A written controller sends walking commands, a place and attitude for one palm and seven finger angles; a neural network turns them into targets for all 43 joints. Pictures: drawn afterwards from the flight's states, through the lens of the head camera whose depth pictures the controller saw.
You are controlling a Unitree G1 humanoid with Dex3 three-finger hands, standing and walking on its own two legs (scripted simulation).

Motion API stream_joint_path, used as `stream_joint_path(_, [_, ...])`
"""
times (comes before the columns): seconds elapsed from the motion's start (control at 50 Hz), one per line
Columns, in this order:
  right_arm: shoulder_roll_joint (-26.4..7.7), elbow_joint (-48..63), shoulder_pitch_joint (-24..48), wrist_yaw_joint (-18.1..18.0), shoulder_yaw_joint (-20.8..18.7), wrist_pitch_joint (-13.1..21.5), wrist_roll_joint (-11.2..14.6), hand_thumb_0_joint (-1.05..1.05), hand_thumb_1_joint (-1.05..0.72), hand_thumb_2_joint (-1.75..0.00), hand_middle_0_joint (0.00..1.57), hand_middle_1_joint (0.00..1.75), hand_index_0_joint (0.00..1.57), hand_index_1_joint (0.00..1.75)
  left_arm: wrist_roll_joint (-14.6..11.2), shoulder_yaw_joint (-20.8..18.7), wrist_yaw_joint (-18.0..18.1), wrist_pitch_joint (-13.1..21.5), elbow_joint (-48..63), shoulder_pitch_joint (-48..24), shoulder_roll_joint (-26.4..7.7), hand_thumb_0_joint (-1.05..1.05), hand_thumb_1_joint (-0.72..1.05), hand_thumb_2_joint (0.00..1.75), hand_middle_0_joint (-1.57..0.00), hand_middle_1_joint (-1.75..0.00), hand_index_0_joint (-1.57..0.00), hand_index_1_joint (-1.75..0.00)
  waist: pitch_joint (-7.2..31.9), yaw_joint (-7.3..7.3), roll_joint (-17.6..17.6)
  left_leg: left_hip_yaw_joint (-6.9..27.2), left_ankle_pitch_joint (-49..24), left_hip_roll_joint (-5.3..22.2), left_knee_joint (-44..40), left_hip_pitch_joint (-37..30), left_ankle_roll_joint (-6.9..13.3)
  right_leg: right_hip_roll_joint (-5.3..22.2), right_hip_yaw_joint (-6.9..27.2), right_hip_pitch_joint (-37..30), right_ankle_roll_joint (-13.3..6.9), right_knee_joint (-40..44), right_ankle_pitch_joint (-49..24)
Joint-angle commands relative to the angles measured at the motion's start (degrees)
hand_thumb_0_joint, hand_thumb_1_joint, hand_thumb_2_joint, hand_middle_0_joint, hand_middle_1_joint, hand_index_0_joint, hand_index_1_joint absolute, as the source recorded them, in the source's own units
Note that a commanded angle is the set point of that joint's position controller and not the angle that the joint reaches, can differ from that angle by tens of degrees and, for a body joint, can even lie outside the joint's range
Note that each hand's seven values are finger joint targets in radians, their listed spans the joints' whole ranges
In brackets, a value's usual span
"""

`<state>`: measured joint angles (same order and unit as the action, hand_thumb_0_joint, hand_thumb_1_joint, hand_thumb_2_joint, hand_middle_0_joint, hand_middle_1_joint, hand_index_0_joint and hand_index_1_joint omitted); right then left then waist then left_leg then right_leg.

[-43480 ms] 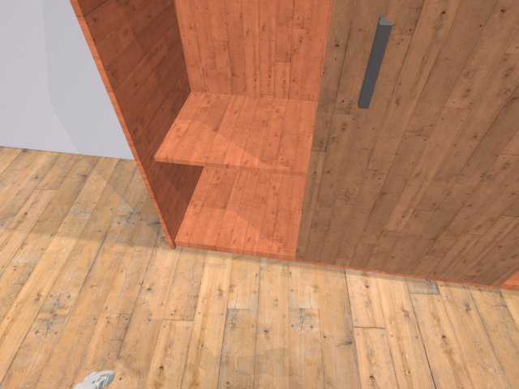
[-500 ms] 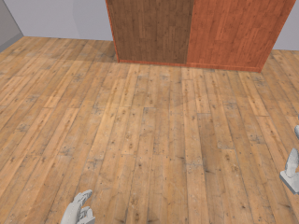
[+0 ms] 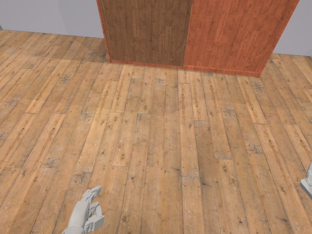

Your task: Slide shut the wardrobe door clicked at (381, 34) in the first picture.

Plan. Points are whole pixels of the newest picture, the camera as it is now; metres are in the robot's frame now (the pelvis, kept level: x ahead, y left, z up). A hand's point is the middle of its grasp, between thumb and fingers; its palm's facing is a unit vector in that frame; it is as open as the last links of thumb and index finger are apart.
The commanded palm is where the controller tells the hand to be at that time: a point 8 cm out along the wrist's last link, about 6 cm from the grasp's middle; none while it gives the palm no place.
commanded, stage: stop stepping back and stand still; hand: right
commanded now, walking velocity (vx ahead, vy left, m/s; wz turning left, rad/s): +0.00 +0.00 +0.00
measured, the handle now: out of the picture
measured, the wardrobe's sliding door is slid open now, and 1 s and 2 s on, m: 0.00 0.00 0.00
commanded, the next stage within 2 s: let the arm hang, fingers relaxed in 0.20 s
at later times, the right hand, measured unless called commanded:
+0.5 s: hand out of the picture +0.11 -0.24 -0.10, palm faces +0.00 +0.93 -0.37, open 7.4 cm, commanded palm none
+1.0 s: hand out of the picture -0.11 -0.18 -0.17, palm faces +0.03 +0.98 -0.20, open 7.3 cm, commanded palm none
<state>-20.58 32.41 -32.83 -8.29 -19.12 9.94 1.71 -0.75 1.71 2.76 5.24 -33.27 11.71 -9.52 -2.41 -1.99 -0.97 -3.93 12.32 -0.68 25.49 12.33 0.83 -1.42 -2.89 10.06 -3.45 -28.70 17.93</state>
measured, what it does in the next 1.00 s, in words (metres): shifts its weight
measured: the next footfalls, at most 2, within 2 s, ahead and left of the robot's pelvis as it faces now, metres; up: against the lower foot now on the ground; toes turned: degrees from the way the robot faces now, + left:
none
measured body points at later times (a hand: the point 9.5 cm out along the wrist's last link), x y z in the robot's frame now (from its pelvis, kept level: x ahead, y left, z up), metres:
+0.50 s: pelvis -0.03 -0.01 -0.01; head -0.03 +0.01 +0.44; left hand +0.13 +0.25 -0.11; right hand +0.11 -0.29 -0.08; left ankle +0.02 +0.12 -0.74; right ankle -0.03 -0.07 -0.74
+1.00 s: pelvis -0.06 +0.00 +0.00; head -0.06 +0.00 +0.45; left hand -0.08 +0.21 -0.16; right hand -0.11 -0.23 -0.15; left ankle +0.01 +0.11 -0.74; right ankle -0.03 -0.07 -0.74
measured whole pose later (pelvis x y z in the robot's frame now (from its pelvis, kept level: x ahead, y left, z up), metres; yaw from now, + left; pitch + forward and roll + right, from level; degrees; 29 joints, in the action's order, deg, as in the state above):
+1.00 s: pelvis -0.06 +0.00 +0.00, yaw +0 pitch -2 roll +0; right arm -9.3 -63.3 -22.4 -1.1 0.3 -1.1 -1.6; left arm 1.2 0.2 1.2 -1.1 -59.7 21.6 -8.1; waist -1.3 -0.6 -1.1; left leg 0.1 10.1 -0.4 26.3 17.0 0.5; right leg -3.3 -3.3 13.8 -4.5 -27.0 13.0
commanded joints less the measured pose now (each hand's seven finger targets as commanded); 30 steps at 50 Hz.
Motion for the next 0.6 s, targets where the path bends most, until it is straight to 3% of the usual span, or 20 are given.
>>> stream_joint_path(0.0, [-7.9,9.5,2.1,-1.6,-7.0,3.4,0.5,0.00,-0.90,-0.90,0.20,0.30,0.20,0.30,0.1,-3.1,0.9,2.2,9.1,-4.3,-7.2,0.00,0.90,0.90,-0.20,-0.30,-0.20,-0.30,10.4,1.33,-2.3,7.0,-25.5,4.8,0.7,-11.6,1.8,6.3,6.1,2.1,4.0,4.0,-27.0])
stream_joint_path(0.12, [-7.3,10.2,-0.9,-1.3,-5.8,2.5,0.6,0.00,-0.90,-0.90,0.20,0.30,0.20,0.30,-0.3,-3.2,0.8,0.4,10.3,-4.9,-7.4,0.00,0.90,0.90,-0.20,-0.30,-0.20,-0.30,11.0,1.42,-0.8,7.0,-28.6,5.6,0.6,-12.2,2.1,6.2,5.8,2.9,4.2,2.4,-29.5])
stream_joint_path(0.2, [-9.9,13.9,0.3,-1.7,-7.9,2.7,0.7,0.00,-0.90,-0.90,0.20,0.30,0.20,0.30,0.0,-3.1,1.3,0.0,11.3,-5.7,-7.5,0.00,0.90,0.90,-0.20,-0.30,-0.20,-0.30,10.3,1.09,-3.7,5.7,-23.6,4.5,1.0,-11.5,1.5,6.6,6.9,3.9,4.2,4.7,-27.8])
stream_joint_path(0.26, [-9.5,14.6,0.5,-1.7,-7.5,3.0,0.7,0.00,-0.90,-0.90,0.20,0.30,0.20,0.30,0.1,-3.0,1.6,0.3,11.8,-5.4,-7.4,0.00,0.90,0.90,-0.20,-0.30,-0.20,-0.30,9.8,1.00,-5.4,5.2,-20.5,3.4,1.1,-10.7,1.1,6.8,7.0,3.8,4.3,6.0,-26.6])
stream_joint_path(0.28, [-2.6,-35.7,4.7,5.4,15.7,-5.4,-3.5,0.00,-0.90,-0.90,0.20,0.30,0.20,0.30,-0.5,-6.0,-3.7,2.7,-1.6,-9.3,-19.9,0.00,0.90,0.90,-0.20,-0.30,-0.20,-0.30,4.7,3.30,-2.7,4.3,-21.7,9.2,8.7,1.4,1.7,8.5,6.5,4.3,3.2,-2.9,-29.6])
stream_joint_path(0.3, [-4.7,-38.7,4.1,6.9,12.3,-7.7,-3.9,0.00,-0.90,-0.90,0.20,0.30,0.20,0.30,0.8,-6.9,-4.0,0.4,-3.4,-2.5,-20.0,0.00,0.90,0.90,-0.20,-0.30,-0.20,-0.30,9.2,2.13,-2.9,9.5,-13.7,8.2,7.1,5.7,3.4,8.4,6.6,-0.2,4.4,-2.4,-32.8])
stream_joint_path(0.32, [-5.2,-37.6,4.0,7.3,11.9,-8.5,-3.6,0.00,-0.90,-0.90,0.20,0.30,0.20,0.30,0.6,-6.6,-3.7,-1.3,-1.5,-1.3,-20.0,0.00,0.90,0.90,-0.20,-0.30,-0.20,-0.30,7.1,2.33,-3.0,8.6,-6.6,7.2,6.1,8.2,3.0,8.8,6.9,0.5,3.4,-1.9,-27.8])
stream_joint_path(0.34, [-4.0,-39.8,6.5,7.5,12.9,-8.6,-3.7,0.00,-0.90,-0.90,0.20,0.30,0.20,0.30,1.0,-6.1,-3.7,-1.8,-1.7,-1.7,-18.5,0.00,0.90,0.90,-0.20,-0.30,-0.20,-0.30,7.8,2.31,-1.2,7.2,-2.4,6.4,7.3,8.7,2.5,9.5,8.1,3.3,1.5,-1.3,-22.0])
stream_joint_path(0.36, [-3.3,-42.7,9.0,7.7,13.7,-8.7,-3.7,0.00,-0.90,-0.90,0.20,0.30,0.20,0.30,1.4,-5.3,-3.6,-2.2,-1.5,-2.0,-16.8,0.00,0.90,0.90,-0.20,-0.30,-0.20,-0.30,6.2,2.33,0.5,7.2,-2.1,5.7,8.2,8.4,1.7,9.8,9.7,6.0,0.3,0.6,-18.3])
stream_joint_path(0.4, [-2.9,-49.0,12.6,7.7,15.5,-9.2,-3.6,0.00,-0.90,-0.90,0.20,0.30,0.20,0.30,1.9,-4.0,-3.3,-2.6,-2.0,-2.1,-15.5,0.00,0.90,0.90,-0.20,-0.30,-0.20,-0.30,5.2,1.93,7.2,7.4,-4.6,5.2,7.8,4.7,1.2,10.1,11.8,8.2,0.1,2.5,-19.7])
stream_joint_path(0.46, [-2.1,-58.8,15.1,7.5,16.8,-10.1,-3.4,0.00,-0.90,-0.90,0.20,0.30,0.20,0.30,2.3,-3.1,-2.6,-3.6,-4.2,-1.0,-14.7,0.00,0.90,0.90,-0.20,-0.30,-0.20,-0.30,5.0,1.57,10.1,10.0,-7.4,7.0,5.3,1.2,1.6,8.0,11.8,8.1,0.6,3.9,-15.4])
stream_joint_path(0.52, [-1.2,-67.6,16.4,7.4,18.0,-10.6,-3.1,0.00,-0.90,-0.90,0.20,0.30,0.20,0.30,2.3,-2.1,-2.5,-4.3,-7.9,-0.1,-12.4,0.00,0.90,0.90,-0.20,-0.30,-0.20,-0.30,4.1,1.47,4.9,11.7,-1.0,7.3,1.4,1.4,1.8,6.5,10.6,6.9,0.1,6.9,-5.9])
stream_joint_path(0.58, [-0.6,-74.7,16.1,7.5,18.3,-10.6,-3.1,0.00,-0.90,-0.90,0.20,0.30,0.20,0.30,2.2,-1.8,-2.3,-4.7,-11.8,1.1,-10.9,0.00,0.90,0.90,-0.20,-0.30,-0.20,-0.30,0.2,1.37,-2.5,12.0,6.8,6.3,-2.1,2.1,1.3,6.1,11.1,9.0,-0.5,11.4,6.3])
